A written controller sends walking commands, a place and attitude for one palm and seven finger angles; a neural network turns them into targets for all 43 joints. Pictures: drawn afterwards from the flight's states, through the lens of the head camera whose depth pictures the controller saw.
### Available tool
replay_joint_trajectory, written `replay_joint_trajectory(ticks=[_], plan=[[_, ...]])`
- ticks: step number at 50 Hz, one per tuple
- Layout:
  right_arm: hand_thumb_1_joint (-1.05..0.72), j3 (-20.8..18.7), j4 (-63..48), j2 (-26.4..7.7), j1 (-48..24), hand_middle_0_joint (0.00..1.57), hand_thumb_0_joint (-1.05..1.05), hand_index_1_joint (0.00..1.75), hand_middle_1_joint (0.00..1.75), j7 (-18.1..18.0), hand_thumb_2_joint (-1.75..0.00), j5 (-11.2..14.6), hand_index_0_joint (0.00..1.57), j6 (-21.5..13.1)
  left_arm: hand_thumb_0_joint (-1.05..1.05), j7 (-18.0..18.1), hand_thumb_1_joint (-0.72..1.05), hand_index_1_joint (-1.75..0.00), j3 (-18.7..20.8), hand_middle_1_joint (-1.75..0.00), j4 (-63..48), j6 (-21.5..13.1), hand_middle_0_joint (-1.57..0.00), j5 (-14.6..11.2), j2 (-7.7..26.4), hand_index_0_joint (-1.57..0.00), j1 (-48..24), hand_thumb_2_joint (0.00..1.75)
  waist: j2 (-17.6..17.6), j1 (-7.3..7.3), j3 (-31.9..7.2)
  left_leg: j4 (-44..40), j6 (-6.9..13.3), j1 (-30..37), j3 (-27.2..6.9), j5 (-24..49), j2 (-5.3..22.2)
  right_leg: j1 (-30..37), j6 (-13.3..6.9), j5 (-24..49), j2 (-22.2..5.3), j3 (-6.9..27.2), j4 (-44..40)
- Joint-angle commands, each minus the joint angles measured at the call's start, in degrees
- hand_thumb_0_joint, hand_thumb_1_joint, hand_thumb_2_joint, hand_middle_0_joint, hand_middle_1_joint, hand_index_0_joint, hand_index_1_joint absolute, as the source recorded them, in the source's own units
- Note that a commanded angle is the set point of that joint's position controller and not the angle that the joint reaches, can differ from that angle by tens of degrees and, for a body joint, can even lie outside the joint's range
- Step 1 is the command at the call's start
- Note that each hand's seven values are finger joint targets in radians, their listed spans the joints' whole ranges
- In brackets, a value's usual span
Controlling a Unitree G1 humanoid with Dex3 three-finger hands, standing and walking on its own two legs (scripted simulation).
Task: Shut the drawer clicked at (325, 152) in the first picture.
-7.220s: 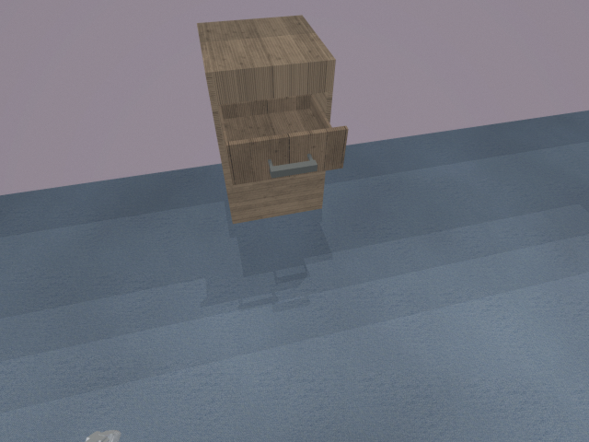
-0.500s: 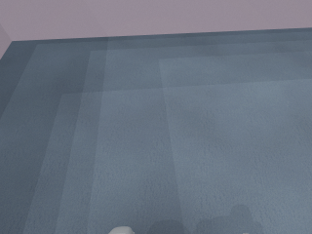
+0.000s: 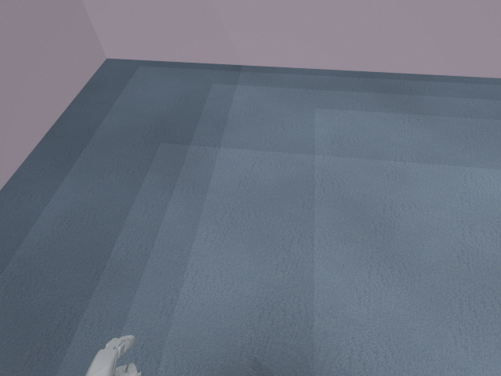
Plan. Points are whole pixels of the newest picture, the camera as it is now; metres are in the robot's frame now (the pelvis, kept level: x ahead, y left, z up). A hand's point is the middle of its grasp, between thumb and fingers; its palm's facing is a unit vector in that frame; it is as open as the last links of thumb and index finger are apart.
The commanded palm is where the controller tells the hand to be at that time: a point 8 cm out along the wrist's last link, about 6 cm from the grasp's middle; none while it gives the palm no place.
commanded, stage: turn to face it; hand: left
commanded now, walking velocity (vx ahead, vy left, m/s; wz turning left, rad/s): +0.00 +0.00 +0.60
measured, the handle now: out of the picture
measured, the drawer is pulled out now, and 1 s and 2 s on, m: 0.24 0.24 0.24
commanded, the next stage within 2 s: none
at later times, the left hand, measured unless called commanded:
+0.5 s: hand out of the picture -0.07 +0.22 -0.18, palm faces +0.38 -0.89 -0.26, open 7.4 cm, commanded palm none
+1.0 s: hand out of the picture -0.03 +0.23 -0.14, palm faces +0.57 -0.76 -0.31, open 7.3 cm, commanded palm none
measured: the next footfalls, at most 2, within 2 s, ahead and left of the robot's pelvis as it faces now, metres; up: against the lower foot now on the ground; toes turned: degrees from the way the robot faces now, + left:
left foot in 0.48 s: -0.01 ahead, +0.14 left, +0.00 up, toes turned +26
right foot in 0.96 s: +0.09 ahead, -0.08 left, +0.00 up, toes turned +34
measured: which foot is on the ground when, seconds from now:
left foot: down 0.00-0.00, up 0.02-0.46, down 0.48-0.96, up 0.98-1.00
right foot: down 0.00-0.48, up 0.50-0.94, down 0.96-1.00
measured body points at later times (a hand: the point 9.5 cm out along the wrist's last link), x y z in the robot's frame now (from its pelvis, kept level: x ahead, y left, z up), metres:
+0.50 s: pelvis -0.01 +0.02 -0.01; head +0.02 +0.04 +0.44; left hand -0.09 +0.27 -0.16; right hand +0.19 -0.20 -0.13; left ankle -0.04 +0.12 -0.74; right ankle +0.00 -0.11 -0.73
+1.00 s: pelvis -0.01 -0.01 +0.00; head +0.03 -0.02 +0.45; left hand -0.06 +0.27 -0.12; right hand +0.18 -0.19 -0.16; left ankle -0.05 +0.12 -0.72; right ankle +0.06 -0.11 -0.73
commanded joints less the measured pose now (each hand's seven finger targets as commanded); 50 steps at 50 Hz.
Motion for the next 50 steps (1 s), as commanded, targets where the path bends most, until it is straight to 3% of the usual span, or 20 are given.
replay_joint_trajectory(ticks=[1, 2, 4, 5, 7, 17, 20, 22, 23, 24, 25, 26, 29, 31, 41, 46, 47, 48, 49, 50], plan=[[-0.9, -2.0, -7.1, -5.7, -1.4, 0.2, 0.0, 0.3, 0.3, -0.5, -0.9, 0.8, 0.2, -1.5, 0.0, 1.4, 0.9, -0.3, 3.6, -0.3, -2.3, -2.6, -0.2, 1.2, 16.3, -0.2, 10.3, 0.9, -19.2, 4.69, -9.9, 24.0, -2.4, -18.2, 2.8, -21.0, -0.9, 19.2, -11.2, 23.2, -28.1, 23.3, -18.4], [-0.9, -2.6, -6.7, -7.4, -1.3, 0.2, 0.0, 0.3, 0.3, -0.4, -0.9, 0.4, 0.2, -1.1, 0.0, 1.4, 0.9, -0.3, 3.0, -0.3, -3.0, -2.3, -0.2, 1.1, 14.6, -0.2, 8.6, 0.9, -12.0, 3.83, -8.0, 32.7, -1.7, -16.9, 0.7, -19.2, 2.0, 13.2, -13.6, 20.9, -26.9, 18.4, -17.5], [-0.9, -2.9, -3.8, -7.0, 0.2, 0.2, 0.0, 0.3, 0.3, 0.4, -0.9, 0.2, 0.2, 0.0, 0.0, 1.5, 0.9, -0.3, 2.2, -0.3, -4.2, -2.5, -0.2, 0.7, 9.9, -0.2, 2.2, 0.9, -12.4, 0.63, -3.4, 38.5, -2.4, -16.7, 1.6, -11.5, 4.1, 7.5, -10.8, 15.3, -20.5, 11.9, -18.9], [-0.9, -2.6, -2.9, -6.7, 0.5, 0.2, 0.0, 0.3, 0.3, 0.8, -0.9, 0.1, 0.2, 0.2, 0.0, 1.1, 0.9, -0.3, 1.5, -0.3, -4.4, -2.5, -0.2, 0.7, 8.4, -0.2, 0.9, 0.9, -11.0, -0.01, -1.2, 40.3, -3.0, -16.6, 3.2, -7.4, 5.0, 6.7, -9.9, 17.7, -17.3, 5.7, -17.7], [-0.9, -2.1, -2.3, -5.7, 0.8, 0.2, 0.0, 0.3, 0.3, 1.2, -0.9, 0.2, 0.2, 0.3, 0.0, 1.0, 0.9, -0.3, 1.1, -0.3, -3.9, -3.0, -0.2, 0.8, 7.5, -0.2, 3.1, 0.9, -11.5, 0.41, -1.9, 39.8, -3.9, -17.0, 5.0, -4.8, 4.9, 9.2, -9.5, 24.6, -15.6, 0.9, -16.3], [-0.9, -0.6, -4.4, -4.1, -8.5, 0.2, 0.0, 0.3, 0.3, 1.5, -0.9, 0.7, 0.2, 0.2, 0.0, 1.1, 0.9, -0.3, 2.6, -0.3, -0.5, -2.0, -0.2, 1.7, 10.9, -0.2, 10.2, 0.9, -13.4, 4.62, -3.1, 19.2, -3.9, -11.2, 11.3, -8.8, 6.2, 13.2, -12.3, 27.5, -19.7, -4.5, -13.6], [-0.9, -0.3, -4.7, -3.9, -7.7, 0.2, 0.0, 0.3, 0.3, 1.4, -0.9, 0.9, 0.2, -0.6, 0.0, 1.0, 0.9, -0.3, 3.2, -0.3, 0.0, -1.6, -0.2, 1.8, 11.9, -0.2, 10.4, 0.9, -14.2, 4.75, -5.0, 10.6, -2.8, -6.2, 13.2, -8.7, 5.5, 13.6, -11.7, 28.7, -20.7, -5.7, -10.0], [-0.9, -0.6, -4.2, -5.1, -4.7, 0.2, 0.0, 0.3, 0.3, 1.2, -0.9, 0.7, 0.2, -1.1, 0.0, 0.7, 0.9, -0.3, 3.3, -0.3, 0.6, -1.2, -0.2, 1.3, 11.9, -0.2, 10.2, 0.9, -11.7, 2.84, -6.9, 0.1, -2.0, 1.6, 14.3, -0.4, 4.6, 11.0, -8.7, 26.4, -19.5, -8.8, -3.9], [-0.9, -1.3, -3.3, -7.5, -0.9, 0.2, 0.0, 0.3, 0.3, 1.1, -0.9, 0.5, 0.2, -1.5, 0.0, 0.5, 0.9, -0.3, 3.2, -0.3, 0.4, -1.0, -0.2, 0.9, 11.0, -0.2, 10.1, 0.9, -5.4, 0.47, -9.5, -6.7, -0.9, 10.5, 11.7, 8.1, 5.9, 6.0, -6.0, 21.9, -17.8, -10.5, 4.1], [-0.9, -3.1, -3.1, -14.3, 3.2, 0.2, 0.0, 0.3, 0.3, 0.7, -0.9, 0.3, 0.2, -2.1, 0.0, 0.1, 0.9, -0.3, 2.8, -0.3, -1.5, -0.8, -0.2, 0.5, 7.6, -0.2, 9.4, 0.9, 11.9, -2.0, -12.0, -9.7, 4.9, 21.2, -7.4, 25.4, 20.0, -9.3, -1.2, -2.8, -10.0, -12.2, 17.8], [-0.9, -3.8, -1.9, -17.8, 7.3, 0.2, 0.0, 0.3, 0.3, 0.1, -0.9, 0.8, 0.2, -1.9, 0.0, 0.2, 0.9, -0.3, 1.6, -0.3, -3.9, -0.5, -0.2, 0.8, 5.6, -0.2, 5.2, 0.9, 16.9, -3.95, -12.5, -9.6, 11.7, 21.3, -16.2, 44.7, 28.0, -16.9, 0.3, -22.2, -6.0, -6.4, 26.8], [-0.9, -3.4, -1.3, -17.1, 7.4, 0.2, 0.0, 0.3, 0.3, -0.1, -0.9, 0.6, 0.2, -1.7, 0.0, 0.4, 0.9, -0.3, 1.8, -0.3, -4.3, -0.1, -0.2, 1.1, 7.3, -0.2, 3.8, 0.9, 9.7, -3.27, -11.2, -8.6, 13.7, 18.2, -11.9, 39.5, 28.3, -16.8, -0.6, -19.4, -7.0, -2.4, 31.4], [-0.9, -1.8, -3.9, -12.0, -2.7, 0.2, 0.0, 0.3, 0.3, -1.2, -0.9, 0.5, 0.2, -2.0, 0.0, -0.1, 0.9, -0.3, 2.4, -0.3, -0.9, 0.2, -0.2, 1.1, 7.3, -0.2, 4.3, 0.9, 10.2, 0.62, -5.2, -11.1, 9.0, 8.8, -5.1, 26.7, 18.4, -15.7, 0.1, -6.3, -6.9, 0.2, 33.9], [-0.9, -1.4, -4.9, -11.0, -4.7, 0.2, 0.0, 0.3, 0.3, -1.0, -0.9, 0.6, 0.2, -2.1, 0.0, -0.4, 0.9, -0.3, 2.6, -0.3, 0.3, 0.4, -0.2, 1.1, 7.2, -0.2, 6.7, 0.9, 7.8, 2.04, -3.8, -13.0, 7.8, 5.6, -3.5, 21.3, 15.6, -13.1, 0.4, -2.6, -5.8, 0.0, 32.6], [-0.9, -2.5, -4.5, -11.9, -1.0, 0.2, 0.0, 0.3, 0.3, -0.7, -0.9, 0.0, 0.2, -1.4, 0.0, 0.3, 0.9, -0.3, 2.0, -0.3, -2.9, 0.0, -0.2, 0.7, 6.1, -0.2, 1.7, 0.9, 7.4, -0.03, -4.6, -12.9, 10.6, 5.6, -13.9, 11.7, 15.1, -8.6, 0.2, -6.6, -1.8, 0.8, 14.0], [-0.9, -2.8, -5.4, -11.0, -3.3, 0.2, 0.0, 0.3, 0.3, -0.7, -0.9, 0.4, 0.2, -1.0, 0.0, 0.8, 0.9, -0.3, 2.1, -0.3, -2.0, -1.4, -0.2, 0.1, 6.3, -0.2, 8.0, 0.9, 6.7, 3.13, -8.4, -5.6, 7.7, -0.7, -15.5, 17.8, 11.2, 8.0, -0.9, 2.0, 0.8, -0.2, -7.6], [-0.9, -2.5, -5.8, -8.9, -3.1, 0.2, 0.0, 0.3, 0.3, -0.5, -0.9, 0.9, 0.2, -1.1, 0.0, 1.0, 0.9, -0.3, 2.6, -0.3, -1.7, -2.0, -0.2, 0.4, 8.6, -0.2, 10.5, 0.9, 1.5, 4.28, -9.8, -1.0, 4.6, -6.8, -13.3, 9.8, 7.9, 16.2, -1.7, 5.3, -3.6, 3.4, -16.0], [-0.9, -1.9, -6.6, -4.3, -1.7, 0.2, 0.0, 0.3, 0.3, -0.2, -0.9, 1.3, 0.2, -1.2, 0.0, 1.5, 0.9, -0.3, 3.7, -0.3, -1.8, -2.4, -0.2, 1.4, 14.0, -0.2, 11.0, 0.9, -16.4, 4.5, -9.7, 11.2, -0.6, -18.3, -1.7, -8.1, -0.3, 23.4, -6.9, 5.2, -19.3, 18.3, -21.5], [-0.9, -2.3, -7.3, -6.3, -2.4, 0.2, 0.0, 0.3, 0.3, -0.2, -0.9, 0.7, 0.2, -1.0, 0.0, 1.6, 0.9, -0.3, 3.6, -0.3, -2.9, -2.0, -0.2, 1.3, 16.0, -0.2, 9.7, 0.9, -17.4, 4.41, -7.9, 23.6, -2.0, -19.1, 1.7, -18.9, -0.9, 15.0, -12.6, 11.1, -28.4, 23.5, -21.2], [-0.9, -2.6, -7.0, -7.0, -2.1, 0.2, 0.0, 0.3, 0.3, 0.0, -0.9, 0.2, 0.2, -0.7, 0.0, 1.6, 0.9, -0.3, 3.0, -0.3, -3.7, -1.8, -0.2, 1.2, 13.9, -0.2, 7.0, 0.9, -10.7, 2.89, -5.5, 31.4, -1.5, -18.1, 0.3, -16.5, 1.4, 9.3, -14.1, 10.2, -26.1, 18.2, -20.4]])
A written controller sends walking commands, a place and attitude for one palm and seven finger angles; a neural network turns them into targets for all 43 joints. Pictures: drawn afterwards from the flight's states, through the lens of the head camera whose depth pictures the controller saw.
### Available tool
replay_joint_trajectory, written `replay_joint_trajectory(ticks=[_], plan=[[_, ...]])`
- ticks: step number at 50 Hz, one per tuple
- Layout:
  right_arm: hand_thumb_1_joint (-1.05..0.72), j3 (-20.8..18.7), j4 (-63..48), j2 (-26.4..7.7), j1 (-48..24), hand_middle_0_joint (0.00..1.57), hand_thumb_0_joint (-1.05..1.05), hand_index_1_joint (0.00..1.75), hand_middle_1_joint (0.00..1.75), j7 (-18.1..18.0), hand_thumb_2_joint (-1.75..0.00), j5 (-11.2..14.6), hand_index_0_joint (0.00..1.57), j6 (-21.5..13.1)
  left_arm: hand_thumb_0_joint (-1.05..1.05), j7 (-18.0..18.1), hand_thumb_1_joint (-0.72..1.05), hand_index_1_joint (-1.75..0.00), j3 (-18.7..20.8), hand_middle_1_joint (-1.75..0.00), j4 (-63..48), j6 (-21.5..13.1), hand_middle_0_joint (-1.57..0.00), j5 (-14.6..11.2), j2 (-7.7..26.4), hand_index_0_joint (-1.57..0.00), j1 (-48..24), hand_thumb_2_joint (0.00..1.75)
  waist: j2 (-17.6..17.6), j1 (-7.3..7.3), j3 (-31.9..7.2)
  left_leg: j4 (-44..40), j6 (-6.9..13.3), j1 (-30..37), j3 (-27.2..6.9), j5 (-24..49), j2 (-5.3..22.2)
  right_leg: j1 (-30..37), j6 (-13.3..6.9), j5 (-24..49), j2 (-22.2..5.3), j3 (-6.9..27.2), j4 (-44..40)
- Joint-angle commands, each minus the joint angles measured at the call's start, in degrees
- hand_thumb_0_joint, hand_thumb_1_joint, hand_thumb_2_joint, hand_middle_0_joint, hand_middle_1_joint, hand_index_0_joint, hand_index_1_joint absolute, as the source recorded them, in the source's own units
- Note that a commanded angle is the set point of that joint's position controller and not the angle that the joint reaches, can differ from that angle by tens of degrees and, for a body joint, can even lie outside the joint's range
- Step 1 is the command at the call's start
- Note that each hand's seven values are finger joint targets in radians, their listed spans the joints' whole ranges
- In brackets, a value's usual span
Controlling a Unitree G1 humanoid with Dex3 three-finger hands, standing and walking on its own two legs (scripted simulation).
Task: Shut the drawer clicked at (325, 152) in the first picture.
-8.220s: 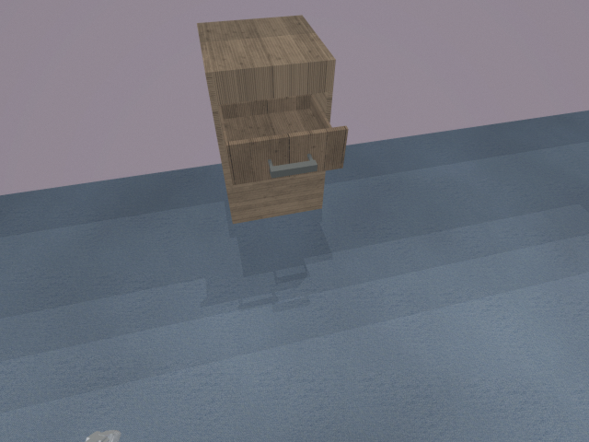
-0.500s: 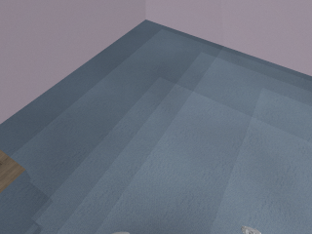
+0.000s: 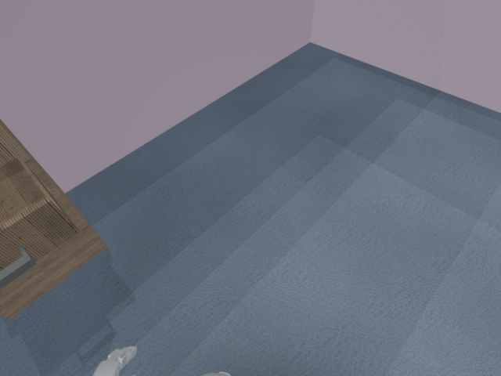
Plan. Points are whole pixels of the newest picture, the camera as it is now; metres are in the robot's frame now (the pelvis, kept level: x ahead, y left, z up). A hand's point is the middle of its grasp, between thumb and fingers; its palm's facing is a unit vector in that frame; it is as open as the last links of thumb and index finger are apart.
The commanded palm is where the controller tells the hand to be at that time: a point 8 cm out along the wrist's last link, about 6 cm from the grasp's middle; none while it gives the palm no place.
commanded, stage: turn to face it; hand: left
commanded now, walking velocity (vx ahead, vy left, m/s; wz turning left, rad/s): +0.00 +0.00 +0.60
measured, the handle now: out of the picture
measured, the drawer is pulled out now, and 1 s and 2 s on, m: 0.24 0.24 0.24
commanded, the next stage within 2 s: take the last steps up to it in 1.28 s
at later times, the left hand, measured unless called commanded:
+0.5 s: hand out of the picture -0.07 +0.26 -0.18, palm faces +0.37 -0.89 -0.26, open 7.4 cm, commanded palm none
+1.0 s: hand out of the picture +0.00 +0.27 -0.13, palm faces +0.55 -0.77 -0.31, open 7.4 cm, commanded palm none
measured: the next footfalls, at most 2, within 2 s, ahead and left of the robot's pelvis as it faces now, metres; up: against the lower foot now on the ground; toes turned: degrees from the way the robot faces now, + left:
left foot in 0.42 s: -0.01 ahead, +0.15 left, +0.00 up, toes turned +23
right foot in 0.98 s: +0.10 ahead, -0.05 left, +0.00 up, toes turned +35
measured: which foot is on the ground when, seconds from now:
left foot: up 0.00-0.40, down 0.42-0.98, up 1.00-1.00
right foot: down 0.00-0.42, up 0.44-0.96, down 0.98-1.00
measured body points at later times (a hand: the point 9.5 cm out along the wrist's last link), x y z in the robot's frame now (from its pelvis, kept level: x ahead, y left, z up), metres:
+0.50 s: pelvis -0.02 +0.04 -0.01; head +0.02 +0.09 +0.44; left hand -0.09 +0.31 -0.16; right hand +0.19 -0.17 -0.12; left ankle -0.05 +0.13 -0.73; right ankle -0.01 -0.11 -0.69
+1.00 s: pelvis +0.00 +0.01 +0.00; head +0.04 +0.01 +0.45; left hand -0.03 +0.30 -0.11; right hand +0.17 -0.18 -0.16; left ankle -0.05 +0.13 -0.73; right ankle +0.07 -0.08 -0.73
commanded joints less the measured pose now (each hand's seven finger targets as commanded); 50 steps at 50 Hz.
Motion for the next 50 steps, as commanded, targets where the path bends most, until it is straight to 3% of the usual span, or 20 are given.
replay_joint_trajectory(ticks=[1, 3, 5, 15, 17, 19, 20, 21, 22, 23, 24, 26, 29, 35, 41, 46, 47, 48, 49, 50], plan=[[-0.9, -2.1, -5.5, -6.5, -2.1, 0.2, 0.0, 0.3, 0.3, 0.1, -0.9, -0.3, 0.2, -1.0, 0.0, 1.3, 0.9, -0.3, 3.1, -0.3, -3.9, -1.7, -0.2, 0.4, 12.0, -0.2, 2.0, 0.9, -15.8, 1.37, -3.4, 27.8, -1.3, -12.3, 0.9, -9.6, 4.0, 4.8, -8.5, 10.2, -22.7, 16.3, -17.4], [-0.9, -1.9, -3.4, -5.9, -0.2, 0.2, 0.0, 0.3, 0.3, 0.8, -0.9, -0.4, 0.2, -0.6, 0.0, 0.8, 0.9, -0.3, 1.8, -0.3, -4.5, -1.8, -0.2, 0.2, 9.4, -0.2, -0.5, 0.9, -12.4, -0.29, -0.5, 32.2, -2.6, -12.2, 4.1, -2.5, 5.1, 4.7, -6.6, 15.3, -17.2, 6.7, -14.9], [-0.9, -1.6, -2.7, -4.8, 0.3, 0.2, 0.0, 0.3, 0.3, 1.2, -0.9, -0.2, 0.2, -0.4, 0.0, 0.7, 0.9, -0.3, 1.7, -0.3, -3.9, -2.1, -0.2, 0.3, 8.9, -0.2, 1.4, 0.9, -13.8, 0.1, -0.8, 31.9, -3.4, -11.9, 5.8, -0.3, 5.3, 6.4, -5.6, 20.4, -15.9, 2.0, -13.9], [-0.9, 0.1, -5.0, -3.4, -8.9, 0.2, 0.0, 0.3, 0.3, 1.2, -0.9, 0.5, 0.2, -1.0, 0.0, 0.6, 0.9, -0.3, 3.3, -0.3, -0.5, -1.0, -0.2, 1.2, 12.9, -0.2, 8.8, 0.9, -16.5, 4.91, -2.9, 9.2, -3.2, -4.0, 12.9, -5.9, 6.2, 11.6, -8.1, 28.3, -20.3, -3.1, -8.9], [-0.9, 0.2, -5.0, -3.5, -8.1, 0.2, 0.0, 0.3, 0.3, 1.1, -0.9, 0.6, 0.2, -1.4, 0.0, 0.5, 0.9, -0.3, 3.6, -0.3, -0.3, -0.7, -0.2, 1.2, 13.4, -0.2, 8.5, 0.9, -17.2, 4.56, -3.8, 4.4, -2.4, -0.4, 14.0, -4.9, 5.5, 10.7, -7.5, 28.6, -20.6, -3.9, -6.9], [-0.9, -0.1, -4.5, -4.8, -4.6, 0.2, 0.0, 0.3, 0.3, 1.0, -0.9, 0.4, 0.2, -1.9, 0.0, 0.3, 0.9, -0.3, 3.8, -0.3, 0.0, -0.4, -0.2, 0.8, 12.9, -0.2, 7.6, 0.9, -14.0, 2.37, -5.7, -6.4, -1.6, 7.3, 14.2, 2.7, 5.3, 8.2, -4.5, 25.0, -19.8, -6.8, -0.6], [-0.9, -0.9, -3.3, -7.6, 0.1, 0.2, 0.0, 0.3, 0.3, 0.9, -0.9, 0.3, 0.2, -2.5, 0.0, 0.2, 0.9, -0.3, 3.7, -0.3, -0.4, 0.0, -0.2, 0.3, 12.0, -0.2, 7.2, 0.9, -6.9, -0.37, -9.4, -14.1, -0.6, 17.0, 10.8, 11.9, 7.2, 3.1, -1.7, 19.6, -18.0, -8.8, 8.6], [-0.9, -2.7, -3.0, -14.9, 4.4, 0.2, 0.0, 0.3, 0.3, 0.4, -0.9, -0.1, 0.2, -3.2, 0.0, -0.3, 0.9, -0.3, 3.1, -0.3, -2.9, 0.2, -0.2, -0.2, 8.1, -0.2, 6.1, 0.9, 13.2, -2.95, -11.1, -16.7, 6.1, 27.1, -11.0, 33.3, 22.9, -14.5, 3.7, -10.0, -9.0, -10.6, 22.9], [-0.9, -3.2, -1.4, -17.6, 8.3, 0.2, 0.0, 0.3, 0.3, -0.2, -0.9, 0.5, 0.2, -2.8, 0.0, -0.1, 0.9, -0.3, 2.0, -0.3, -4.7, 0.5, -0.2, 0.3, 7.0, -0.2, 2.0, 0.9, 14.1, -4.49, -12.3, -15.7, 12.2, 27.3, -16.0, 49.9, 28.7, -19.6, 4.2, -23.1, -6.4, -3.6, 30.6], [-0.9, -2.8, -1.6, -16.7, 7.5, 0.2, 0.0, 0.3, 0.3, -0.4, -0.9, 0.2, 0.2, -2.6, 0.0, 0.0, 0.9, -0.3, 2.3, -0.3, -4.8, 0.7, -0.2, 0.4, 8.1, -0.2, 1.7, 0.9, 8.3, -3.38, -11.8, -14.5, 14.0, 25.5, -11.5, 45.6, 28.5, -19.6, 3.2, -20.0, -7.6, -0.6, 34.6], [-0.9, -2.3, -2.2, -14.3, 5.2, 0.2, 0.0, 0.3, 0.3, -1.0, -0.9, 0.1, 0.2, -3.0, 0.0, 0.3, 0.9, -0.3, 2.3, -0.3, -3.7, 0.9, -0.2, 0.6, 7.5, -0.2, 0.2, 0.9, 11.3, -2.89, -10.1, -15.6, 12.5, 22.1, -10.6, 42.0, 24.3, -20.0, 3.5, -16.4, -7.6, 0.6, 35.8], [-0.9, -1.1, -3.6, -11.1, -0.8, 0.2, 0.0, 0.3, 0.3, -1.7, -0.9, 0.1, 0.2, -3.0, 0.0, -0.3, 0.9, -0.3, 2.7, -0.3, -1.6, 0.8, -0.2, 0.5, 8.2, -0.2, 0.8, 0.9, 8.1, -0.3, -5.4, -16.1, 9.8, 17.9, -5.8, 40.6, 19.1, -19.1, 3.9, -8.6, -6.8, 2.0, 37.3], [-0.9, -0.5, -4.4, -10.2, -2.1, 0.2, 0.0, 0.3, 0.3, -1.6, -0.9, 0.3, 0.2, -3.4, 0.0, -0.6, 0.9, -0.3, 2.7, -0.3, 0.0, 0.8, -0.2, 0.3, 8.3, -0.2, 3.1, 0.9, 4.4, 1.36, -5.5, -17.2, 8.7, 16.3, -3.5, 38.8, 16.1, -15.9, 4.5, -4.1, -5.5, 1.6, 35.5], [-0.9, -0.8, -4.0, -10.4, 0.5, 0.2, 0.0, 0.3, 0.3, -1.4, -0.9, 0.1, 0.2, -3.1, 0.0, 0.0, 0.9, -0.3, 2.6, -0.3, -1.6, 1.0, -0.2, 0.3, 8.6, -0.2, 0.0, 0.9, 4.1, 0.39, -4.4, -19.4, 10.4, 16.0, -10.2, 28.0, 15.8, -15.8, 5.1, -3.9, -4.2, 3.1, 29.1], [-0.9, -1.5, -3.6, -10.7, 2.0, 0.2, 0.0, 0.3, 0.3, -1.4, -0.9, -0.4, 0.2, -2.5, 0.0, 0.3, 0.9, -0.3, 2.0, -0.3, -4.1, 0.5, -0.2, -0.2, 7.4, -0.2, -3.9, 0.9, 4.6, -0.71, -5.1, -17.3, 11.8, 15.6, -16.2, 28.1, 15.5, -12.0, 4.3, -7.8, -1.6, 3.6, 17.7], [-0.9, -1.6, -4.2, -10.0, -0.4, 0.2, 0.0, 0.3, 0.3, -1.3, -0.9, 0.0, 0.2, -2.0, 0.0, 0.8, 0.9, -0.3, 1.9, -0.3, -3.2, -0.5, -0.2, -0.7, 7.5, -0.2, 1.9, 0.9, 4.6, 2.06, -7.3, -12.4, 9.1, 7.5, -17.9, 29.5, 12.2, 3.9, 2.9, -0.1, 1.0, 2.6, -0.9], [-0.9, -1.6, -4.3, -8.8, -1.0, 0.2, 0.0, 0.3, 0.3, -1.2, -0.9, 0.4, 0.2, -2.0, 0.0, 1.0, 0.9, -0.3, 2.3, -0.3, -2.5, -0.9, -0.2, -0.6, 8.5, -0.2, 4.0, 0.9, 2.5, 3.26, -7.7, -10.0, 6.8, 2.7, -16.6, 22.6, 9.9, 10.8, 2.7, 5.5, -0.7, 3.5, -8.8], [-0.9, -1.1, -4.6, -5.7, 0.2, 0.2, 0.0, 0.3, 0.3, -0.8, -0.9, 1.0, 0.2, -2.1, 0.0, 1.3, 0.9, -0.3, 2.9, -0.3, -2.3, -1.4, -0.2, 0.0, 12.1, -0.2, 5.7, 0.9, -7.5, 3.75, -9.1, -2.7, 3.1, -5.8, -10.9, 7.9, 5.4, 19.0, 0.2, 4.5, -10.4, 12.1, -15.2], [-0.9, -0.8, -5.9, -3.4, 0.6, 0.2, 0.0, 0.3, 0.3, -0.8, -0.9, 1.0, 0.2, -2.1, 0.0, 1.5, 0.9, -0.3, 3.6, -0.3, -2.8, -1.5, -0.2, 0.7, 16.3, -0.2, 5.7, 0.9, -20.6, 3.92, -7.5, 10.8, -1.2, -13.8, 1.0, -12.8, -2.1, 19.3, -6.7, 10.4, -25.1, 26.0, -17.2], [-0.9, -1.7, -5.8, -6.5, -0.2, 0.2, 0.0, 0.3, 0.3, -0.9, -0.9, 0.1, 0.2, -1.6, 0.0, 1.5, 0.9, -0.3, 3.2, -0.3, -3.2, -1.0, -0.2, 0.4, 15.6, -0.2, 5.4, 0.9, -14.0, 3.54, -5.8, 21.5, -0.8, -10.9, 0.3, -14.8, 0.7, 9.4, -10.7, 11.8, -27.7, 23.9, -17.0]])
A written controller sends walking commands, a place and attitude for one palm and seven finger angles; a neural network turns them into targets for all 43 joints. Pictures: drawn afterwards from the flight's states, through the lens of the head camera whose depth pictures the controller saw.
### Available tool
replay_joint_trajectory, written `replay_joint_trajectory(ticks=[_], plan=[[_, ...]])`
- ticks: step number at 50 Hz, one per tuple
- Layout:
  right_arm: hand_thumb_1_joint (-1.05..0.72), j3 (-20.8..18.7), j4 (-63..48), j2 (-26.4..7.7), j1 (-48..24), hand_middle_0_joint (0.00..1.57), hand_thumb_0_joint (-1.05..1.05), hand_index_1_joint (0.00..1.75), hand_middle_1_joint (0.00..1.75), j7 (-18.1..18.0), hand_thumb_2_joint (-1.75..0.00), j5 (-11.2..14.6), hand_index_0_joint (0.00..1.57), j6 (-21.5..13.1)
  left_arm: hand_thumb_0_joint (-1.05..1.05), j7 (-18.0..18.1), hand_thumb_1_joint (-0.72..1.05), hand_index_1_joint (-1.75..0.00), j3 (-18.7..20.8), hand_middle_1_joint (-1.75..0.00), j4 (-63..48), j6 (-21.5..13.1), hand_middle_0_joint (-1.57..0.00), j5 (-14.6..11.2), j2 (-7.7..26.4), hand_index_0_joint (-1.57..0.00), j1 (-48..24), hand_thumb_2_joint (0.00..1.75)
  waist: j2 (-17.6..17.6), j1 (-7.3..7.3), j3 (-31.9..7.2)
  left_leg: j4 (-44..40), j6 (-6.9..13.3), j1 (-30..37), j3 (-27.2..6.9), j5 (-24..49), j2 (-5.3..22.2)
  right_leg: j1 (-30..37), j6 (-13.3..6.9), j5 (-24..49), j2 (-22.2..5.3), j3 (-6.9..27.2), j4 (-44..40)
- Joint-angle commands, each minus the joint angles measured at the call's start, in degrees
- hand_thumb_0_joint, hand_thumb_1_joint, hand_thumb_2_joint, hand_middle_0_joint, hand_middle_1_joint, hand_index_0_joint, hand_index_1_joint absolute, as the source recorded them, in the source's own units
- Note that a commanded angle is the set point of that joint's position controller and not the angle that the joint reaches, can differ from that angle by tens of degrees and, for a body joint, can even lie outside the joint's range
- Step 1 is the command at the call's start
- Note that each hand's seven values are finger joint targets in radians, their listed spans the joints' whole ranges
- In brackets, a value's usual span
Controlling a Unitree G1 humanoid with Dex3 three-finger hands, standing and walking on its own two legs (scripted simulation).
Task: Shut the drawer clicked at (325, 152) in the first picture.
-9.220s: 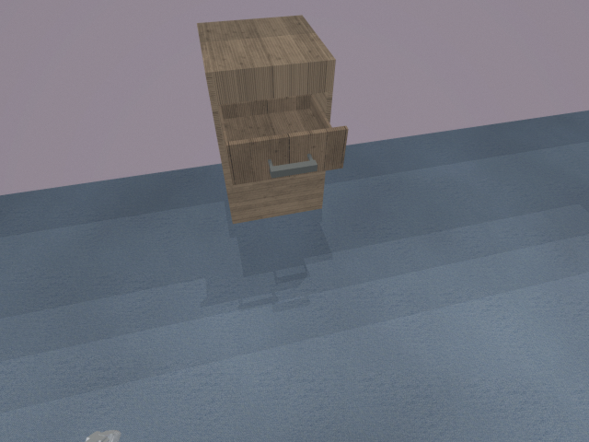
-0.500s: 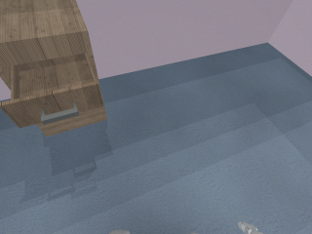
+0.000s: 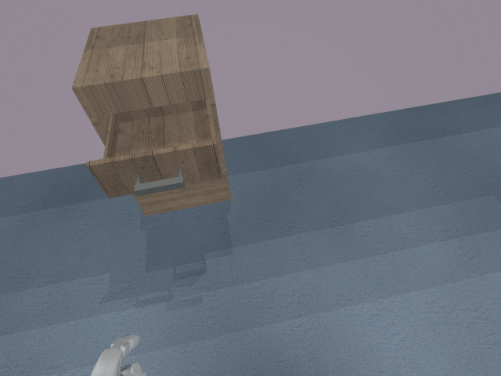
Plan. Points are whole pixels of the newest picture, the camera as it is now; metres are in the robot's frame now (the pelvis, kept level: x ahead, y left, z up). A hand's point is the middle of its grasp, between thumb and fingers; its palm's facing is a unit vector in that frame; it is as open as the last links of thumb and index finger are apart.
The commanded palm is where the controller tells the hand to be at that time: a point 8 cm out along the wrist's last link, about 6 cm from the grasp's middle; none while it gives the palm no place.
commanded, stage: turn to face it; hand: left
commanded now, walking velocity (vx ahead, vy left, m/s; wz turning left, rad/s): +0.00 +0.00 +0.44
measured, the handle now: (159, 180) +0.69 +0.32 -0.24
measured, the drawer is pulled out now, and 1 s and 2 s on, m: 0.24 0.24 0.24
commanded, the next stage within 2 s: take the last steps up to it in 0.28 s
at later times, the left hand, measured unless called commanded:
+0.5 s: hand out of the picture -0.09 +0.23 -0.18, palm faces +0.29 -0.93 -0.23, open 7.4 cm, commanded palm none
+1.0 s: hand out of the picture +0.14 +0.21 -0.15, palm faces +0.18 -0.96 -0.22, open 7.4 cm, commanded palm none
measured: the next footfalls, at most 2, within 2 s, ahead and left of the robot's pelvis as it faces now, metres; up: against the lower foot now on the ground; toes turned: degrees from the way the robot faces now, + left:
left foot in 0.42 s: -0.03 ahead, +0.14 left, +0.00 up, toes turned +15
right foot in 1.00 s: +0.24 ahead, -0.07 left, +0.00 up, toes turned +6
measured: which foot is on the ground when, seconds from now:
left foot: up 0.00-0.40, down 0.42-1.00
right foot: down 0.00-0.44, up 0.46-0.98, down 1.00-1.00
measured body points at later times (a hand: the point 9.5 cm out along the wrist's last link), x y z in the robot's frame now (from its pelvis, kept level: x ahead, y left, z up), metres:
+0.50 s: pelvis -0.02 +0.03 +0.00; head -0.01 +0.06 +0.45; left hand -0.10 +0.28 -0.16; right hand +0.14 -0.18 -0.12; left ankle -0.07 +0.13 -0.73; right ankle +0.00 -0.11 -0.70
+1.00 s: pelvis +0.09 +0.01 +0.00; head +0.10 -0.01 +0.45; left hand +0.13 +0.26 -0.13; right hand +0.01 -0.23 -0.16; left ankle -0.06 +0.13 -0.73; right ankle +0.19 -0.08 -0.73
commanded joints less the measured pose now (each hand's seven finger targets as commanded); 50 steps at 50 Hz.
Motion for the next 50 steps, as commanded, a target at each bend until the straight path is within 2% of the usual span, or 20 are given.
replay_joint_trajectory(ticks=[1, 3, 5, 11, 15, 17, 19, 20, 21, 22, 23, 24, 26, 28, 31, 37, 44, 47, 49, 50], plan=[[-0.9, -2.2, -5.6, -6.9, -1.6, 0.2, 0.0, 0.3, 0.3, -0.2, -0.9, -0.3, 0.2, -0.7, 0.0, 1.2, 0.9, -0.3, 3.2, -0.3, -3.6, -1.4, -0.2, 0.6, 12.3, -0.2, 3.6, 0.9, -11.7, 1.91, -3.0, 29.4, -1.6, -13.3, 2.0, -12.2, 4.3, 4.5, -10.3, 6.9, -24.3, 17.0, -17.1], [-0.9, -2.1, -3.4, -6.1, 0.0, 0.2, 0.0, 0.3, 0.3, 0.6, -0.9, -0.5, 0.2, 0.0, 0.0, 0.7, 0.9, -0.3, 2.3, -0.3, -4.2, -1.4, -0.2, 0.4, 9.7, -0.2, -0.3, 0.9, -11.7, -0.01, -0.3, 34.7, -2.5, -12.3, 5.3, -5.6, 5.9, 1.6, -8.1, 6.0, -18.1, 9.0, -16.1], [-0.9, -1.7, -2.8, -5.0, 0.8, 0.2, 0.0, 0.3, 0.3, 1.0, -0.9, -0.4, 0.2, 0.0, 0.0, 0.5, 0.9, -0.3, 2.1, -0.3, -3.8, -1.9, -0.2, 0.6, 8.4, -0.2, 0.7, 0.9, -13.1, -0.01, -0.4, 34.7, -3.2, -11.8, 7.1, -2.7, 6.4, 2.4, -6.9, 11.9, -15.8, 3.5, -14.7], [-0.9, -0.6, -3.5, -3.9, -5.8, 0.2, 0.0, 0.3, 0.3, 0.8, -0.9, -0.1, 0.2, 0.0, 0.0, 0.4, 0.9, -0.3, 2.7, -0.3, -0.1, -1.8, -0.2, 1.2, 10.3, -0.2, 9.4, 0.9, -14.2, 3.91, -0.9, 22.4, -4.2, -9.5, 10.2, -6.8, 7.2, 7.9, -8.6, 20.5, -17.5, 2.0, -12.7], [-0.9, 0.4, -3.7, -2.7, -8.6, 0.2, 0.0, 0.3, 0.3, 0.5, -0.9, 0.5, 0.2, -0.9, 0.0, 0.3, 0.9, -0.3, 3.3, -0.3, 1.9, -1.7, -0.2, 1.7, 11.7, -0.2, 12.1, 0.9, -15.7, 5.36, -3.1, 11.4, -3.5, -4.4, 12.7, -9.7, 6.4, 10.3, -9.8, 29.4, -18.5, 1.4, -9.6], [-0.9, 0.7, -3.2, -2.5, -7.0, 0.2, 0.0, 0.3, 0.3, 0.2, -0.9, 0.7, 0.2, -1.4, 0.0, 0.3, 0.9, -0.3, 3.5, -0.3, 2.6, -1.5, -0.2, 1.6, 12.1, -0.2, 11.9, 0.9, -16.3, 4.68, -5.3, 4.6, -2.9, -0.1, 13.8, -8.0, 5.5, 10.8, -9.2, 31.8, -18.3, 0.9, -7.1], [-0.9, 0.8, -1.6, -2.8, -3.6, 0.2, 0.0, 0.3, 0.3, -0.1, -0.9, 0.7, 0.2, -2.0, 0.0, 0.2, 0.9, -0.3, 3.3, -0.3, 3.3, -1.2, -0.2, 1.1, 11.5, -0.2, 10.7, 0.9, -15.3, 2.53, -6.5, -7.6, -2.2, 8.4, 14.1, 1.6, 5.2, 7.7, -6.0, 28.0, -16.4, -1.3, -3.0], [-0.9, 0.6, -0.9, -4.8, -1.1, 0.2, 0.0, 0.3, 0.3, -0.2, -0.9, 0.5, 0.2, -2.7, 0.0, 0.1, 0.9, -0.3, 2.9, -0.3, 3.5, -1.0, -0.2, 0.5, 9.8, -0.2, 10.5, 0.9, -10.1, 1.17, -8.4, -14.4, -1.3, 16.0, 12.3, 7.9, 7.8, 3.4, -3.2, 20.0, -14.5, -3.6, 1.3], [-0.9, -0.4, -0.8, -10.0, 0.6, 0.2, 0.0, 0.3, 0.3, -0.4, -0.9, -0.1, 0.2, -3.5, 0.0, -0.2, 0.9, -0.3, 2.2, -0.3, 2.7, -0.6, -0.2, 0.1, 6.2, -0.2, 11.6, 0.9, 5.0, 0.32, -10.1, -17.1, 3.0, 23.5, -2.6, 14.7, 19.9, -8.2, 0.6, -0.1, -8.2, -7.7, 10.7], [-0.9, -1.1, -0.4, -13.7, 3.4, 0.2, 0.0, 0.3, 0.3, -0.8, -0.9, -0.3, 0.2, -3.2, 0.0, -0.5, 0.9, -0.3, 1.1, -0.3, 1.3, -0.5, -0.2, 0.6, 4.0, -0.2, 9.0, 0.9, 13.6, -1.34, -8.2, -19.1, 9.1, 22.7, -11.8, 20.7, 28.2, -15.9, 1.9, -20.0, -4.6, -6.9, 19.0], [-0.9, -0.9, 0.0, -13.3, 3.6, 0.2, 0.0, 0.3, 0.3, -0.8, -0.9, -0.8, 0.2, -2.8, 0.0, -0.6, 0.9, -0.3, 1.3, -0.3, 1.3, -0.5, -0.2, 1.0, 5.3, -0.2, 6.6, 0.9, 8.6, -1.95, -5.4, -19.6, 12.1, 18.7, -10.9, 12.0, 29.3, -16.8, 0.6, -19.0, -5.5, -3.6, 25.2], [-0.9, -0.4, 0.4, -11.4, 3.4, 0.2, 0.0, 0.3, 0.3, -1.3, -0.9, -0.8, 0.2, -3.5, 0.0, -0.6, 0.9, -0.3, 1.3, -0.3, 2.2, -0.2, -0.2, 1.5, 5.0, -0.2, 6.0, 0.9, 12.1, -1.52, -3.4, -22.2, 11.3, 16.9, -10.2, 6.6, 26.5, -19.1, 0.6, -16.6, -5.5, -1.8, 28.2], [-0.9, 0.8, 0.2, -7.3, 0.2, 0.2, 0.0, 0.3, 0.3, -1.8, -0.9, -0.5, 0.2, -4.1, 0.0, -1.8, 0.9, -0.3, 1.3, -0.3, 4.9, -0.7, -0.2, 1.5, 5.4, -0.2, 6.0, 0.9, 8.6, 0.27, 3.0, -23.6, 9.5, 13.3, -5.5, 2.4, 22.0, -20.4, 0.2, -7.2, -6.0, -0.5, 31.6], [-0.9, 1.4, 0.7, -5.7, 1.0, 0.2, 0.0, 0.3, 0.3, -1.9, -0.9, -0.2, 0.2, -5.1, 0.0, -2.4, 0.9, -0.3, 0.9, -0.3, 7.3, -1.2, -0.2, 1.4, 4.5, -0.2, 8.6, 0.9, 5.4, 1.24, 3.3, -24.4, 8.4, 13.2, -1.7, 7.4, 19.0, -18.9, 0.6, -2.1, -5.2, -1.5, 31.7], [-0.9, 1.4, 2.0, -5.2, 4.2, 0.2, 0.0, 0.3, 0.3, -2.0, -0.9, 0.2, 0.2, -6.0, 0.0, -2.4, 0.9, -0.3, 0.8, -0.3, 8.4, -1.3, -0.2, 1.3, 4.5, -0.2, 9.4, 0.9, 4.2, 1.48, 2.5, -25.2, 8.5, 15.9, 0.5, 11.3, 18.8, -19.8, 1.3, 0.9, -5.0, -1.7, 31.5], [-0.9, 1.0, 3.9, -4.6, 9.2, 0.2, 0.0, 0.3, 0.3, -2.5, -0.9, -0.1, 0.2, -6.9, 0.0, -2.7, 0.9, -0.3, 1.1, -0.3, 6.8, -1.4, -0.2, 1.1, 3.8, -0.2, 3.8, 0.9, 3.0, 0.38, 4.3, -26.5, 11.0, 19.6, -1.3, 12.8, 21.9, -24.9, 1.8, 2.4, -6.6, -0.8, 25.8], [-0.9, 0.8, 6.6, -4.8, 12.4, 0.2, 0.0, 0.3, 0.3, -2.5, -0.9, -0.9, 0.2, -6.9, 0.0, -3.3, 0.9, -0.3, 0.8, -0.3, 4.5, -2.1, -0.2, 0.6, 2.1, -0.2, -3.5, 0.9, 4.4, -1.17, 6.5, -24.9, 10.7, 17.2, 0.9, 15.5, 22.7, -19.2, 0.1, 0.8, -5.7, -3.2, 12.2], [-0.9, 0.6, 7.0, -5.7, 10.5, 0.2, 0.0, 0.3, 0.3, -2.4, -0.9, -1.2, 0.2, -6.7, 0.0, -3.5, 0.9, -0.3, 1.5, -0.3, 5.4, -2.7, -0.2, 0.5, 1.8, -0.2, 0.2, 0.9, 3.7, 1.1, 4.7, -20.9, 9.0, 11.8, 3.2, 14.3, 21.9, -6.9, -1.2, 1.8, -3.5, -4.9, 4.3], [-0.9, 0.9, 7.8, -5.0, 10.5, 0.2, 0.0, 0.3, 0.3, -2.0, -0.9, -0.7, 0.2, -6.6, 0.0, -3.2, 0.9, -0.3, 2.2, -0.3, 9.7, -3.7, -0.2, 0.7, 4.9, -0.2, 12.0, 0.9, -3.2, 6.17, -2.0, -6.3, 5.8, 6.5, 7.9, 16.3, 16.6, 11.6, -2.1, 5.0, -1.3, -5.7, -2.6], [-0.9, 1.2, 7.5, -2.6, 11.4, 0.2, 0.0, 0.3, 0.3, -1.5, -0.9, -0.1, 0.2, -6.9, 0.0, -2.6, 0.9, -0.3, 3.3, -0.3, 12.1, -4.5, -0.2, 1.2, 8.6, -0.2, 19.8, 0.9, -11.3, 9.24, -6.9, 8.3, 3.5, -2.6, 12.3, 7.8, 12.3, 23.5, -5.0, -1.4, -10.4, 4.8, -6.3]])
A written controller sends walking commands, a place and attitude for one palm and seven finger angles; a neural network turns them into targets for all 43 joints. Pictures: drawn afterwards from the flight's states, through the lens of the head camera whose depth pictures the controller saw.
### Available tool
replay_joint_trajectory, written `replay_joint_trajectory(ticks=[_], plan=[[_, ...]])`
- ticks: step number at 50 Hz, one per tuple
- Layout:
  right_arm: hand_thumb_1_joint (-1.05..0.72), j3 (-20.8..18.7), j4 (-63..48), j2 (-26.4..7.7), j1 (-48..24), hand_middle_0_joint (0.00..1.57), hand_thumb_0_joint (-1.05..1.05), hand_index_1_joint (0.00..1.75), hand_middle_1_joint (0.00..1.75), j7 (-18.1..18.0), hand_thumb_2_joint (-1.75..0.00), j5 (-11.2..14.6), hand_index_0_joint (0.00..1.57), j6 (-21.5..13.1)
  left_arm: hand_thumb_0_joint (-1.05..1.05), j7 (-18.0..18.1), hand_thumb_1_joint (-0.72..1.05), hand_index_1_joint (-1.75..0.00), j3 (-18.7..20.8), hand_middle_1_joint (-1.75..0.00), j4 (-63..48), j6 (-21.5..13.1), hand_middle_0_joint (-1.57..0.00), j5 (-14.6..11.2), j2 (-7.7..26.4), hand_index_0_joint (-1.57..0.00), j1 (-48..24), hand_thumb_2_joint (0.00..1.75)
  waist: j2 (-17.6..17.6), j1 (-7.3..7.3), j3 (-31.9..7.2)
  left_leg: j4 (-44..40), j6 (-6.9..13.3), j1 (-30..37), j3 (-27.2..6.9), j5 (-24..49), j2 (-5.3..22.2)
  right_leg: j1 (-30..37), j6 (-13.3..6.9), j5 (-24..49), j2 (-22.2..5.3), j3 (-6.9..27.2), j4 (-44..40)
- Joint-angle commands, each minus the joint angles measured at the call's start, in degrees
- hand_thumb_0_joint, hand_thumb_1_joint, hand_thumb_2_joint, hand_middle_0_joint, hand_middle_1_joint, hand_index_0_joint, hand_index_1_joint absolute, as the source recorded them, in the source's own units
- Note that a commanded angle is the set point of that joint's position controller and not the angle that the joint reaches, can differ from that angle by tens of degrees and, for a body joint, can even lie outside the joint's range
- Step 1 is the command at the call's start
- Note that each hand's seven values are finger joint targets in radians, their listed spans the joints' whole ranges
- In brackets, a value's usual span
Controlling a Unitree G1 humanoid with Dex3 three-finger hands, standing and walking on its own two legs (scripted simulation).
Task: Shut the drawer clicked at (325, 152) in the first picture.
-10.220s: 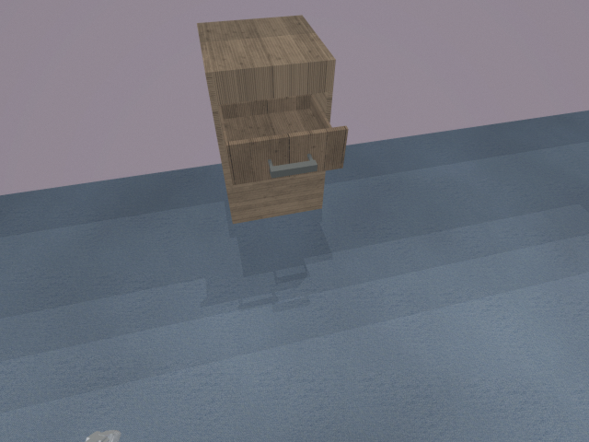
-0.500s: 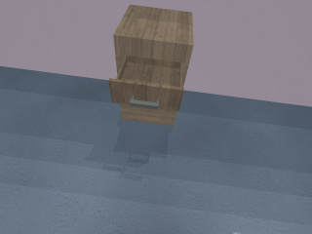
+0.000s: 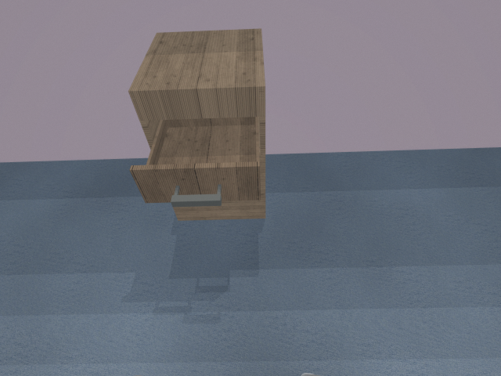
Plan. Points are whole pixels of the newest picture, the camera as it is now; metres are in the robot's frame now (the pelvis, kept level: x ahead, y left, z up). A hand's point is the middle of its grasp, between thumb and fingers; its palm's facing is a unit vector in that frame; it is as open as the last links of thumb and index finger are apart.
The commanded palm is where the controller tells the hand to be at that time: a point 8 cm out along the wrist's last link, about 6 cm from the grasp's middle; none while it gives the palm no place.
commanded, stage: take the last steps up to it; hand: left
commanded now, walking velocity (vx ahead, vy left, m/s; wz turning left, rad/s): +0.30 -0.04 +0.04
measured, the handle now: (197, 194) +0.66 +0.17 -0.24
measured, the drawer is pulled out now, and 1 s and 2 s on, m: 0.24 0.24 0.24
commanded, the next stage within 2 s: come to a stop and stand still in 0.66 s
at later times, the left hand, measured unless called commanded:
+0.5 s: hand out of the picture +0.05 +0.08 -0.14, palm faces +0.18 -0.97 -0.17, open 7.3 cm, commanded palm none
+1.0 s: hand (182, 308) +0.29 +0.15 -0.17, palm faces +0.15 -0.97 -0.21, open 7.3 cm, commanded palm none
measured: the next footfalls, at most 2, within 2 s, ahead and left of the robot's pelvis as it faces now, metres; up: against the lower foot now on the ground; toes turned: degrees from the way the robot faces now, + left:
left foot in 0.72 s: +0.30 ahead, +0.08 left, +0.00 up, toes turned +8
right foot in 1.08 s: +0.35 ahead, -0.17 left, +0.00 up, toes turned +0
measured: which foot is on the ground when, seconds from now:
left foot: down 0.00-0.02, up 0.04-0.70, down 0.72-1.00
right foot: down 0.00-0.72, up 0.74-1.00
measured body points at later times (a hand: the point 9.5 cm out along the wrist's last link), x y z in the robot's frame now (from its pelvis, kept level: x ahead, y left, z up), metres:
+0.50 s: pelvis +0.14 -0.06 +0.02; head +0.15 -0.08 +0.47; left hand +0.04 +0.13 -0.13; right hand +0.24 -0.28 -0.14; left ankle +0.21 +0.11 -0.67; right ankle +0.09 -0.10 -0.73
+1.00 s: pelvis +0.27 -0.03 +0.01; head +0.28 -0.02 +0.46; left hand +0.28 +0.21 -0.15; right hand +0.35 -0.25 -0.14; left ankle +0.26 +0.07 -0.73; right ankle +0.31 -0.16 -0.70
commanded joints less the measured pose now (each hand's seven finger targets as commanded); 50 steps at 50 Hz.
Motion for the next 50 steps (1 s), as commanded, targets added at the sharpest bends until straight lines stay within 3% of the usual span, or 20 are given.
replay_joint_trajectory(ticks=[1, 2, 4, 6, 8, 10, 18, 23, 29, 31, 33, 34, 35, 36, 37, 38, 39, 41, 42, 50], plan=[[-0.9, -0.5, -5.3, -3.9, -0.9, 0.2, 0.0, 0.3, 0.3, 0.1, -0.9, 1.6, 0.2, -1.7, 0.0, 1.6, 0.9, -0.3, 4.0, -0.3, 4.0, -3.0, -0.2, 0.3, 15.6, -0.2, 23.3, 0.9, -21.8, 10.94, -9.9, 38.8, 3.7, -34.4, 2.3, -11.7, -1.8, 36.4, -8.7, -5.7, -20.7, 30.9, -18.3], [-0.9, -0.8, -6.1, -6.0, -4.7, 0.2, 0.0, 0.3, 0.3, 0.3, -0.9, 1.6, 0.2, -1.5, 0.0, 1.9, 0.9, -0.3, 3.7, -0.3, 3.5, -2.7, -0.2, -0.6, 15.1, -0.2, 22.5, 0.9, -13.6, 11.28, -7.5, 47.2, 4.7, -36.4, -2.9, -10.8, 0.4, 30.5, -10.7, -8.4, -21.5, 33.3, -22.6], [-0.9, -1.7, -5.3, -4.8, -6.2, 0.2, 0.0, 0.3, 0.3, 0.7, -0.9, 1.3, 0.2, -1.0, 0.0, 2.2, 0.9, -0.3, 2.6, -0.3, 1.0, -2.8, -0.2, -0.6, 9.9, -0.2, 11.3, 0.9, -6.8, 6.67, -0.3, 51.3, 4.9, -35.3, -3.7, -0.4, 4.2, 16.4, -9.5, -19.3, -18.6, 28.0, -26.1], [-0.9, -1.4, -3.9, -2.8, -4.7, 0.2, 0.0, 0.3, 0.3, 1.0, -0.9, 0.7, 0.2, 0.1, 0.0, 2.4, 0.9, -0.3, 1.0, -0.3, -0.3, -3.5, -0.2, -0.4, 5.0, -0.2, 6.3, 0.9, -4.7, 3.07, 2.7, 48.9, 3.6, -31.7, -3.5, 6.5, 5.9, 8.0, -8.0, -9.1, -14.0, 16.4, -26.9], [-0.9, -1.3, -3.1, -1.9, -2.9, 0.2, 0.0, 0.3, 0.3, 1.1, -0.9, 0.4, 0.2, 1.0, 0.0, 2.5, 0.9, -0.3, 0.3, -0.3, 0.4, -4.0, -0.2, -0.2, 3.2, -0.2, 7.4, 0.9, -6.5, 1.88, 2.4, 46.4, 2.6, -30.2, -2.4, 9.2, 5.7, 6.9, -7.5, -2.5, -11.3, 10.6, -27.5], [-0.9, -1.7, -3.0, -1.6, -3.2, 0.2, 0.0, 0.3, 0.3, 1.3, -0.9, 0.3, 0.2, 1.3, 0.0, 2.7, 0.9, -0.3, 0.4, -0.3, 1.4, -4.4, -0.2, 0.0, 2.1, -0.2, 9.9, 0.9, -6.5, 1.69, 1.9, 44.8, 2.0, -32.2, -1.9, 11.5, 5.4, 9.1, -7.2, 1.8, -10.1, 8.2, -27.6], [-0.9, -1.7, -6.7, -2.7, -15.3, 0.2, 0.0, 0.3, 0.3, 1.8, -0.9, 0.5, 0.2, 1.1, 0.0, 3.0, 0.9, -0.3, 0.1, -0.3, 4.6, -5.4, -0.2, 0.1, 2.2, -0.2, 18.5, 0.9, -4.5, 4.53, 4.1, 36.9, 1.0, -42.3, -2.0, 14.6, 5.6, 20.4, -7.3, 12.6, -11.1, 8.6, -27.0], [-0.9, -1.0, -8.6, -1.9, -22.5, 0.2, 0.0, 0.3, 0.3, 2.1, -0.9, 0.8, 0.2, 0.7, 0.0, 3.4, 0.9, -0.3, -0.5, -0.3, 7.0, -5.6, -0.2, 0.3, 1.6, -0.2, 23.2, 0.9, -4.0, 6.2, 4.2, 28.8, 1.5, -41.6, -0.4, 12.5, 4.6, 24.8, -8.9, 26.2, -11.7, 7.6, -24.1], [-0.9, 0.0, -9.9, -0.9, -27.6, 0.2, 0.0, 0.3, 0.3, 2.1, -0.9, 1.1, 0.2, -0.2, 0.0, 4.0, 0.9, -0.3, -0.5, -0.3, 9.3, -4.6, -0.2, 0.6, 1.9, -0.2, 26.8, 0.9, -7.2, 7.93, 3.1, 19.5, 3.5, -35.9, 2.8, 8.3, 1.3, 29.4, -9.6, 44.3, -11.7, 5.4, -18.4], [-0.9, 0.2, -9.6, -0.8, -26.0, 0.2, 0.0, 0.3, 0.3, 1.7, -0.9, 1.1, 0.2, -0.7, 0.0, 4.1, 0.9, -0.3, -0.3, -0.3, 9.4, -4.5, -0.2, 0.6, 2.2, -0.2, 26.1, 0.9, -7.6, 6.89, 1.3, 15.7, 4.6, -30.5, 4.4, 6.6, -1.3, 29.9, -9.4, 52.4, -11.1, 4.0, -14.4], [-0.9, 0.3, -7.6, -1.2, -20.3, 0.2, 0.0, 0.3, 0.3, 0.9, -0.9, 1.1, 0.2, -1.1, 0.0, 4.0, 0.9, -0.3, -0.3, -0.3, 9.2, -4.5, -0.2, 0.2, 2.8, -0.2, 24.6, 0.9, -9.9, 4.24, -1.5, 10.2, 5.7, -22.1, 6.5, 9.9, -4.5, 29.1, -7.6, 59.1, -8.9, 1.5, -7.6], [-0.9, -0.1, -5.9, -2.4, -14.8, 0.2, 0.0, 0.3, 0.3, 0.5, -0.9, 1.0, 0.2, -1.4, 0.0, 4.0, 0.9, -0.3, -0.4, -0.3, 9.1, -4.4, -0.2, 0.0, 3.1, -0.2, 23.1, 0.9, -10.5, 1.65, -2.7, 6.2, 6.4, -13.6, 5.9, 15.9, -4.4, 24.2, -6.3, 55.5, -8.1, 0.9, -1.2], [-0.9, -0.7, -4.4, -5.2, -8.3, 0.2, 0.0, 0.3, 0.3, 0.0, -0.9, 0.6, 0.2, -1.7, 0.0, 3.8, 0.9, -0.3, -0.7, -0.3, 8.3, -4.4, -0.2, -0.3, 2.3, -0.2, 22.1, 0.9, -7.8, -1.2, -6.4, 5.9, 8.7, -0.7, 0.9, 28.0, 0.9, 15.2, -4.4, 44.0, -5.6, 0.0, 9.2], [-0.9, -1.8, -3.4, -9.7, -2.6, 0.2, 0.0, 0.3, 0.3, -0.6, -0.9, 0.0, 0.2, -2.0, 0.0, 3.7, 0.9, -0.3, -1.3, -0.3, 7.2, -4.5, -0.2, -1.1, -0.5, -0.2, 23.1, 0.9, 2.3, -2.49, -12.4, 8.3, 16.3, 13.6, -15.6, 49.7, 15.5, -0.9, -2.1, 10.3, 1.0, -3.3, 25.6], [-0.9, -1.8, -2.5, -10.8, -0.3, 0.2, 0.0, 0.3, 0.3, -0.8, -0.9, 1.4, 0.2, -1.5, 0.0, 4.1, 0.9, -0.3, -1.5, -0.3, 5.7, -4.8, -0.2, -0.7, -1.7, -0.2, 21.3, 0.9, 3.8, -1.31, -12.8, 3.7, 21.7, 12.1, -21.6, 64.2, 22.4, -6.4, -2.5, -20.8, 3.3, 0.3, 36.7], [-0.9, -1.5, -3.3, -10.0, -3.8, 0.2, 0.0, 0.3, 0.3, -0.6, -0.9, 1.7, 0.2, -1.3, 0.0, 4.4, 0.9, -0.3, -0.6, -0.3, 5.1, -4.0, -0.2, -0.1, -0.2, -0.2, 19.7, 0.9, -0.3, 0.25, -8.1, 1.8, 21.8, 5.8, -17.3, 58.2, 22.0, -7.7, -2.9, -20.7, 1.0, 3.8, 38.6], [-0.9, -0.7, -4.5, -7.7, -8.8, 0.2, 0.0, 0.3, 0.3, -1.1, -0.9, 1.8, 0.2, -1.4, 0.0, 4.5, 0.9, -0.3, -0.8, -0.3, 4.9, -3.2, -0.2, -0.3, -1.0, -0.2, 17.9, 0.9, 0.8, 2.21, -2.8, -1.5, 19.3, -3.4, -15.9, 53.4, 20.2, -7.1, -1.8, -17.7, -0.1, 4.8, 36.9], [-0.9, 1.1, -5.8, -2.5, -15.7, 0.2, 0.0, 0.3, 0.3, -1.3, -0.9, 1.8, 0.2, -1.6, 0.0, 4.3, 0.9, -0.3, -0.7, -0.3, 6.4, -1.7, -0.2, -0.3, -2.9, -0.2, 18.8, 0.9, 2.2, 5.96, 1.6, -4.9, 14.6, -16.3, -7.7, 51.8, 14.8, 1.5, -0.2, -12.1, -2.4, 6.2, 27.5], [-0.9, 1.5, -6.0, -2.5, -17.1, 0.2, 0.0, 0.3, 0.3, -1.4, -0.9, 1.8, 0.2, -1.6, 0.0, 4.3, 0.9, -0.3, -1.0, -0.3, 6.7, -0.8, -0.2, -0.3, -3.4, -0.2, 20.4, 0.9, 3.1, 7.07, 1.2, -5.2, 13.3, -18.6, -5.3, 51.7, 13.1, 5.0, 0.4, -10.3, -2.0, 5.3, 23.4], [-0.9, -0.3, -6.4, -6.2, -17.5, 0.2, 0.0, 0.3, 0.3, -1.4, -0.9, 1.4, 0.2, 1.0, 0.0, 4.5, 0.9, -0.3, -0.5, -0.3, 3.7, 1.3, -0.2, 0.3, 1.4, -0.2, 14.3, 0.9, 6.8, 6.14, 1.0, -1.8, 10.6, -17.3, -5.2, 39.8, 11.6, 10.3, 1.1, -2.8, 0.0, 2.4, 3.1]])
